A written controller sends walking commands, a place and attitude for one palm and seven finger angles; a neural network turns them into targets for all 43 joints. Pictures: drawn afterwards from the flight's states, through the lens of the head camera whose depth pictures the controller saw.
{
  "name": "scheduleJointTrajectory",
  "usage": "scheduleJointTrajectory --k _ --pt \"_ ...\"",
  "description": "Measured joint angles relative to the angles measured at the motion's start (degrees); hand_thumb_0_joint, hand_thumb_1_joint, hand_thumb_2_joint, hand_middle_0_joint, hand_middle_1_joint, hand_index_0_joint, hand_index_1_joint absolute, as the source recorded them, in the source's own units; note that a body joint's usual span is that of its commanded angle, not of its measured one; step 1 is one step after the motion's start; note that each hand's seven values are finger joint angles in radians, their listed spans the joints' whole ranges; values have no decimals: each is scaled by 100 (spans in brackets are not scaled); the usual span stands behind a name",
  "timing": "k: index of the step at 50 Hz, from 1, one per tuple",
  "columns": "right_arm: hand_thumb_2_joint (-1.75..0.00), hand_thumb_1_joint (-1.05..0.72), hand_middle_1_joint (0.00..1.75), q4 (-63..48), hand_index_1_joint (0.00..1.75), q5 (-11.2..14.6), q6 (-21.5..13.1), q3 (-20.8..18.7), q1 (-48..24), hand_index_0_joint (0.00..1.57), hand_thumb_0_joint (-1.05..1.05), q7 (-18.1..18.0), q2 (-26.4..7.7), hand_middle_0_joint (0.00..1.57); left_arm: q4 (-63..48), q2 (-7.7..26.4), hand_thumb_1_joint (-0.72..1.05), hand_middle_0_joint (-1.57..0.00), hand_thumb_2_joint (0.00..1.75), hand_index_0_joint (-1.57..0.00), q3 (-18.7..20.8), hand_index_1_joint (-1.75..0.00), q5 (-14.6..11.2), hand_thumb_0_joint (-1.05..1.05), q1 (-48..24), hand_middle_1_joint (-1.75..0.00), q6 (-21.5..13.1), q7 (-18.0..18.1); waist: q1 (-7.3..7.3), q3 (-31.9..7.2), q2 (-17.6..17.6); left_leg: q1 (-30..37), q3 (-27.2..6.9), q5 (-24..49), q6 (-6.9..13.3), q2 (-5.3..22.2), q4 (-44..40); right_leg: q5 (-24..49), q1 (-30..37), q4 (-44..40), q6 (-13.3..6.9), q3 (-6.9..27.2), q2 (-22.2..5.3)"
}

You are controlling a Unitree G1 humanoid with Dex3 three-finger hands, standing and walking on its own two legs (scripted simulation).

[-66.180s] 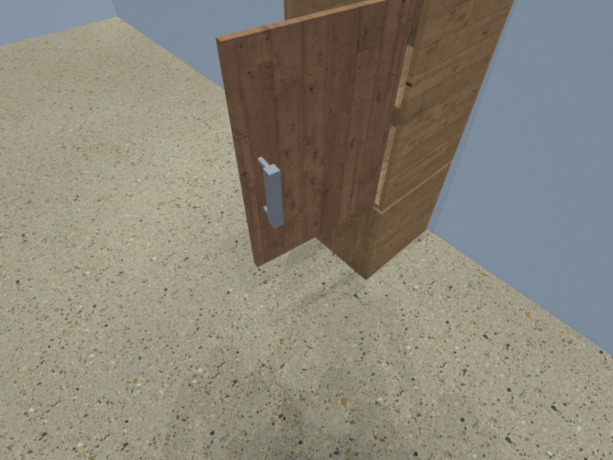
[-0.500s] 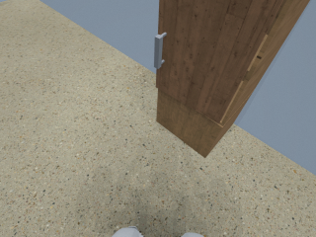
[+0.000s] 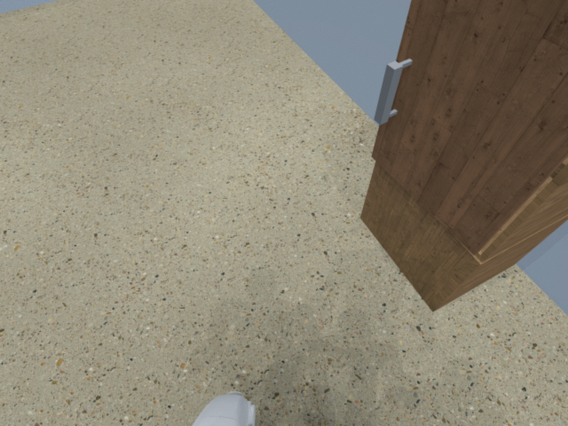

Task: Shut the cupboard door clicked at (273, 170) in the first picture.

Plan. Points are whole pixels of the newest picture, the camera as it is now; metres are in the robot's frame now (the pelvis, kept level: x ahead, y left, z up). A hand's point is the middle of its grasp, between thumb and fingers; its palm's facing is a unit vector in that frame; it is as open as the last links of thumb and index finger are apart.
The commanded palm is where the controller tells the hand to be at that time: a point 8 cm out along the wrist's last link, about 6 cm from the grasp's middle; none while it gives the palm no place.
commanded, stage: walk to a spot facing it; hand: left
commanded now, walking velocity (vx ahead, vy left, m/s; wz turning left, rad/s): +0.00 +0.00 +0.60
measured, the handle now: (393, 92) +0.84 -0.24 -0.07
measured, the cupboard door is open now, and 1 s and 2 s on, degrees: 4 4 4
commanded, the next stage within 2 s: turn to face it in 1.80 s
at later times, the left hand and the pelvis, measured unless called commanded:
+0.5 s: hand out of the picture +0.03 +0.21 -0.16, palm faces +0.34 -0.89 -0.31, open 7.4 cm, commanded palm none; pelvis +0.02 -0.02 -0.01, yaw +19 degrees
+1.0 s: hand out of the picture +0.03 +0.23 -0.15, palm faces +0.56 -0.79 -0.25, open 7.4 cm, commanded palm none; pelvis +0.07 +0.00 +0.00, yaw +36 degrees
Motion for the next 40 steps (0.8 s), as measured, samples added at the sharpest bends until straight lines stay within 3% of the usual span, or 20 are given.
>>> scheduleJointTrajectory --k 4,6,9,11,14,17,20,22,25,27,30,33,35,36,38,40 --pt "-90 -91 30 -11 29 17 -21 88 -212 20 0 23 85 20 39 26 90 -20 90 -20 37 -30 13 0 200 -30 -8 -23 150 62 -144 582 195 168 109 36 -1166 -262 -20 327 89 -337 -193" --pt "-90 -90 30 -115 29 -8 -128 131 -260 20 0 41 57 20 65 58 90 -20 90 -20 60 -30 -28 0 361 -30 26 -43 188 -21 -112 927 182 1070 300 82 -1966 -447 -296 941 161 -437 -246" --pt "-90 -90 30 -155 29 -15 -250 175 -402 20 0 -16 175 20 197 232 90 -20 90 -20 101 -30 -39 1 270 -30 224 -26 272 72 -312 838 112 652 344 -44 -1654 -998 -988 2434 259 150 -181" --pt "-90 -90 30 -189 29 -33 -272 209 -391 20 0 -84 212 20 242 271 91 -20 90 -20 133 -30 -47 1 147 -30 315 -25 262 58 -281 867 -36 611 298 -72 -1746 -903 -1324 2889 298 364 -57" --pt "-90 -90 30 -177 29 -59 -245 230 -349 20 0 -138 210 20 138 263 91 -20 90 -20 152 -30 -57 1 -24 -30 311 -75 233 24 -120 927 -297 777 234 -71 -1960 -685 -1537 2699 320 500 79" --pt "-90 -90 30 -140 29 -76 -181 216 -291 20 0 -138 181 20 -50 227 91 -20 90 -20 151 -30 -56 1 -141 -30 229 -116 197 -44 59 911 -547 833 162 -57 -2006 -440 -1439 1910 307 528 208" --pt "-90 -90 30 -141 30 -42 -105 169 -173 20 0 -113 161 20 -282 243 91 -20 90 -20 135 -30 -26 1 -111 -30 62 -143 187 -202 116 681 -755 670 93 -132 -1670 131 -1026 635 232 498 275" --pt "-90 -90 30 -113 30 -23 -57 67 -171 20 0 -95 84 20 -325 156 91 -20 90 -20 96 -30 16 1 -152 -30 -21 -108 191 -176 239 291 -830 -112 128 -225 -615 189 -1083 787 45 356 254" --pt "-90 -90 30 -43 29 -30 -1 -28 -166 20 0 -58 16 20 -325 1 91 -20 90 -20 49 -30 30 0 -123 -30 -5 -43 148 -125 289 -167 -573 -352 129 -248 1034 229 -914 710 -36 149 141" --pt "-90 -90 30 -29 29 -15 12 -40 -143 20 0 -14 37 20 -273 -58 91 -20 90 -20 31 -30 42 0 -96 -30 29 -18 75 -124 222 -203 -343 -275 84 -155 1282 291 -766 523 -23 19 43" --pt "-90 -90 30 -31 29 8 5 -11 -68 20 0 31 127 20 -203 -86 90 -20 90 -20 20 -30 54 0 -109 -30 55 -22 2 -126 43 84 -37 -309 50 -11 569 330 -611 334 15 -207 -135" --pt "-90 -90 30 -18 29 27 -34 42 -5 20 0 49 210 20 -184 -74 90 -20 90 -20 26 -30 49 1 -146 -30 36 -53 32 -104 -114 520 144 -244 81 48 -547 260 -573 386 86 -442 -301" --pt "-90 -90 30 -44 29 25 -96 90 53 20 0 61 222 20 -185 -50 90 -20 90 -20 45 -30 7 0 -114 -30 39 -77 43 -133 -159 902 180 316 146 66 -1555 104 -647 639 164 -597 -398" --pt "-90 -90 30 -64 29 1 -149 101 89 20 0 62 214 20 -184 -36 90 -20 90 -20 63 -30 -25 0 -86 -30 66 -94 38 -182 -144 931 102 627 292 75 -1777 -63 -774 919 227 -595 -405" --pt "-90 -90 30 -38 29 -48 -220 151 93 20 0 28 298 20 -101 73 90 -20 90 -20 108 -30 -23 1 -101 -30 186 -103 88 -167 -282 849 86 496 389 0 -1571 -698 -1118 1771 274 -152 -312" --pt "-90 -90 30 -39 29 -78 -296 206 189 20 0 -37 366 20 37 146 90 -20 90 -20 155 -30 -17 1 -142 -30 271 -126 73 -207 -309 899 19 416 374 -34 -1667 -706 -1447 2514 284 178 -140"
